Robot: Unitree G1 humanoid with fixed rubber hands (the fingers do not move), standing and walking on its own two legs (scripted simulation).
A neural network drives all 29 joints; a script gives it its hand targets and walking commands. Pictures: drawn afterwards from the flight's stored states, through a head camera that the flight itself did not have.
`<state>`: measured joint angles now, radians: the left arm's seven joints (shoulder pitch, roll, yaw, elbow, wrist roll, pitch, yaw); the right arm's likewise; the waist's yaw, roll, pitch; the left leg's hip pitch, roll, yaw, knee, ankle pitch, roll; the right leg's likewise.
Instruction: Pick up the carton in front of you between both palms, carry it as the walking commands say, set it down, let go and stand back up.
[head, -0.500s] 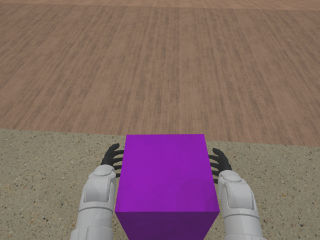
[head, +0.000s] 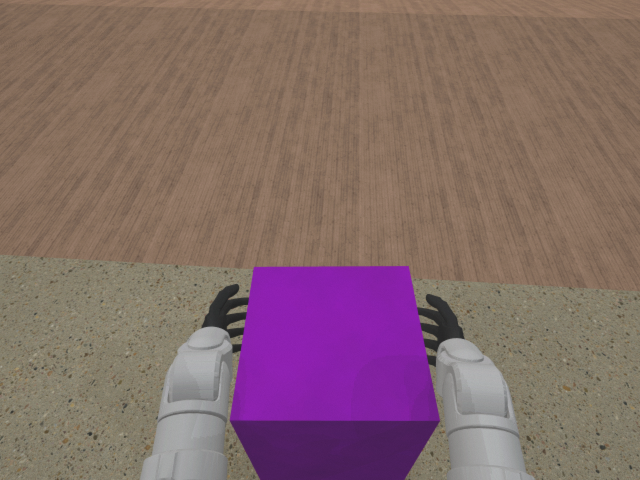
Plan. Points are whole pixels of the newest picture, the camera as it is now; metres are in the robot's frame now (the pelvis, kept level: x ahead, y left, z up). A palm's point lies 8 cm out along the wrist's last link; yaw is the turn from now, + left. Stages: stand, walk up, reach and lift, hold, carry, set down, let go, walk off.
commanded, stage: hold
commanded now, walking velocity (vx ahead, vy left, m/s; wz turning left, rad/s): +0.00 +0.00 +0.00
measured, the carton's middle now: (331, 377) +0.29 +0.00 -0.03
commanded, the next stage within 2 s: carry in 0.04 s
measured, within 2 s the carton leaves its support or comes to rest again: neither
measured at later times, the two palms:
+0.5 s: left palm (223, 262) +0.39 +0.16 +0.09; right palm (433, 272) +0.39 -0.14 +0.09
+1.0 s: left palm (225, 175) +0.68 +0.22 +0.05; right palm (370, 176) +0.69 -0.08 +0.06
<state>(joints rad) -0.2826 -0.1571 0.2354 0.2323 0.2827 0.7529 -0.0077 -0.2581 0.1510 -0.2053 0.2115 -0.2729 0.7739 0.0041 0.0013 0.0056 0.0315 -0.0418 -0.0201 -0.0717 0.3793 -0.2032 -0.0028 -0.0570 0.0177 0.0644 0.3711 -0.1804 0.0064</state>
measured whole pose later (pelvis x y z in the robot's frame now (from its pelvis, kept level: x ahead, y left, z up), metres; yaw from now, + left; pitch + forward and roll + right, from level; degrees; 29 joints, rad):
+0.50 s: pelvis +0.12 +0.01 +0.00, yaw +1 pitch +6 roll -2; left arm -0.18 -0.14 0.14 -0.26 0.11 1.12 0.07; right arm -0.15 0.13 -0.10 -0.30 -0.11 1.14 -0.10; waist -0.01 0.03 -0.15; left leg -0.13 0.05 0.01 0.38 -0.34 -0.01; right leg -0.39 0.00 -0.18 0.44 -0.25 0.01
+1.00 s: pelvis +0.41 +0.06 -0.02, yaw +1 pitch +5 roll +1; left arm -0.18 -0.14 0.15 -0.33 0.10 1.20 0.09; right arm -0.18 0.14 -0.10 -0.30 -0.10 1.20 -0.09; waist 0.00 -0.04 -0.07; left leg -0.47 0.05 0.26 0.56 -0.18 0.10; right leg -0.25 -0.11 -0.06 1.03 -0.45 0.02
